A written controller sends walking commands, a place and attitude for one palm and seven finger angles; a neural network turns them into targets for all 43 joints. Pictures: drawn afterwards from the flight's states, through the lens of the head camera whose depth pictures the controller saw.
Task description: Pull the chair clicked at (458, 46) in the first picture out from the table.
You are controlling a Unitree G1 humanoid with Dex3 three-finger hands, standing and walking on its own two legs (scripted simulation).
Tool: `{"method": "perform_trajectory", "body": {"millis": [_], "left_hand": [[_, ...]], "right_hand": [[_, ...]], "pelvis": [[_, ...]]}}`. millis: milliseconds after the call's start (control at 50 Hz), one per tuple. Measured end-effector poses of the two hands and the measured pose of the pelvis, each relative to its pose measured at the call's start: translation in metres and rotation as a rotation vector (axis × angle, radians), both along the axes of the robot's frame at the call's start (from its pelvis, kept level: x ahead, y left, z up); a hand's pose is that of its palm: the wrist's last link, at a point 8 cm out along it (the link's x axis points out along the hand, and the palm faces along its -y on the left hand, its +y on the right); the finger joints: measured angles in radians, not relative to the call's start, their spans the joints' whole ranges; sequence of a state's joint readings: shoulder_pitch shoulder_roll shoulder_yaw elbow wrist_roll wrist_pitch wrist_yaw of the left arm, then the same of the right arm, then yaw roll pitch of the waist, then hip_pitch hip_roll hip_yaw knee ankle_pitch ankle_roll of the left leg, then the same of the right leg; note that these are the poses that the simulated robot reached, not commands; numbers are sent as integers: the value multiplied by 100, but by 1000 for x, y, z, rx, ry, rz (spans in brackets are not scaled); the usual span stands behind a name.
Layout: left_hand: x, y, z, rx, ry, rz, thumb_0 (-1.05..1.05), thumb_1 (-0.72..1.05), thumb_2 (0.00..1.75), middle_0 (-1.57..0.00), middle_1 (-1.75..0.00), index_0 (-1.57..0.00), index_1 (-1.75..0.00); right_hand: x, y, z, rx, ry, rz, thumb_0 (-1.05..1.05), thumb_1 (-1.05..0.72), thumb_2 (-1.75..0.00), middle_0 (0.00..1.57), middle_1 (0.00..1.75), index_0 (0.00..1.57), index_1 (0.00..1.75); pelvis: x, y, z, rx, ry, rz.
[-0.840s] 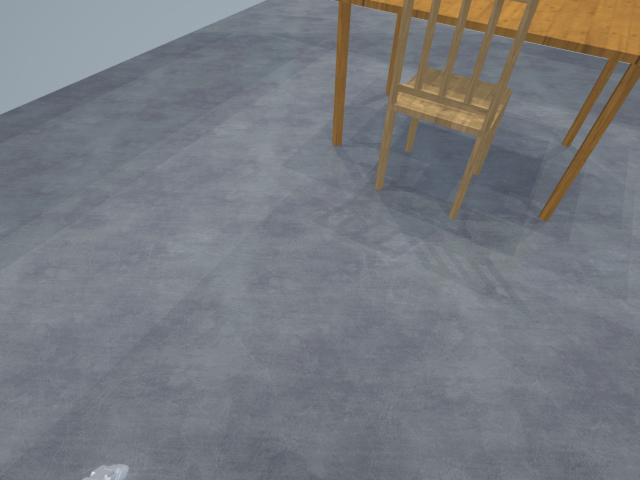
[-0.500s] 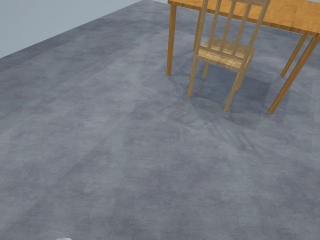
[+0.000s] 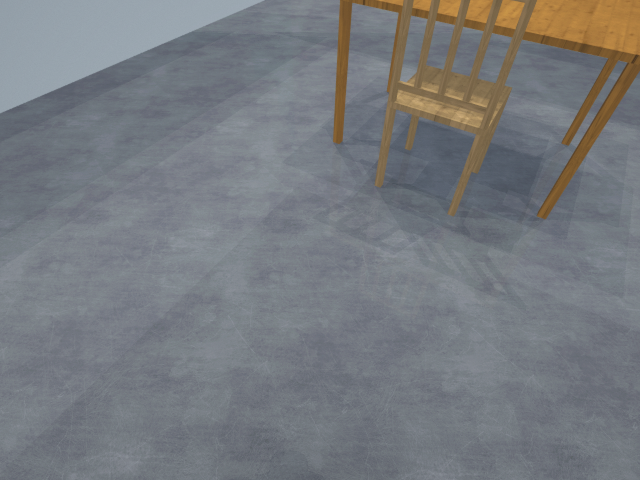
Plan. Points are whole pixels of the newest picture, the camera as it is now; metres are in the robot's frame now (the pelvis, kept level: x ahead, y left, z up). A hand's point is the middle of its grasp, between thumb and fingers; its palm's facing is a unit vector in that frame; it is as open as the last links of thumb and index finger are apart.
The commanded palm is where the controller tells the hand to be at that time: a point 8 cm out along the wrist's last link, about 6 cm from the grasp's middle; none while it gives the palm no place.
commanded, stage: stand and wait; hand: left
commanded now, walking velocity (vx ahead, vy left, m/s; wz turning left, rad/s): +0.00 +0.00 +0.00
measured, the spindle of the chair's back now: (453, 47) +1.48 -0.39 -0.06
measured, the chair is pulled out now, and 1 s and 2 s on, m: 0.00 0.00 0.00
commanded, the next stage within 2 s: look at it before walking up in 0.04 s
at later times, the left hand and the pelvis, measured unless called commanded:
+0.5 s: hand out of the picture +0.09 +0.24 -0.16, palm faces -0.04 -0.94 -0.33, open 7.4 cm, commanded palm none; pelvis +0.01 +0.00 +0.00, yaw +0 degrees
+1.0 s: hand out of the picture +0.08 +0.19 -0.18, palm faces -0.11 -0.97 -0.23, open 7.4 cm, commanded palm none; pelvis +0.06 -0.01 -0.02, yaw -8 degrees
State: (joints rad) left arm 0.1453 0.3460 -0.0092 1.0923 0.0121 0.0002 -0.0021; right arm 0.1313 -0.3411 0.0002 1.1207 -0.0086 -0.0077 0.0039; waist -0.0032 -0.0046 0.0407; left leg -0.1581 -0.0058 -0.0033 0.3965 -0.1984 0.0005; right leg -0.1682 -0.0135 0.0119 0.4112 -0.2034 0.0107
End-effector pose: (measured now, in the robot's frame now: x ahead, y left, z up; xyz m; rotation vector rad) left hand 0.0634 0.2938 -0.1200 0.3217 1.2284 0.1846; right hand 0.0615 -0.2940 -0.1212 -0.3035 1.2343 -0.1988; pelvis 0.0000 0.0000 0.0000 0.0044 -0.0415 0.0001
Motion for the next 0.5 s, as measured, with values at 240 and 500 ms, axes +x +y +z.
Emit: {"method": "perform_trajectory", "body": {"millis": [240,500], "left_hand": [[12,-7,0,-9,-15,-11,1,90,90,-20,-30,-21,-30],[23,-8,1,-8,-19,-15,1,90,90,-20,-30,-21,-30]], "right_hand": [[11,0,1,4,-15,5,1,-90,-90,20,30,20,30],[25,-3,3,-1,-25,10,1,-90,-90,20,30,20,30]], "pelvis": [[4,-3,1,0,7,-2],[11,-4,1,-1,10,-4]]}}
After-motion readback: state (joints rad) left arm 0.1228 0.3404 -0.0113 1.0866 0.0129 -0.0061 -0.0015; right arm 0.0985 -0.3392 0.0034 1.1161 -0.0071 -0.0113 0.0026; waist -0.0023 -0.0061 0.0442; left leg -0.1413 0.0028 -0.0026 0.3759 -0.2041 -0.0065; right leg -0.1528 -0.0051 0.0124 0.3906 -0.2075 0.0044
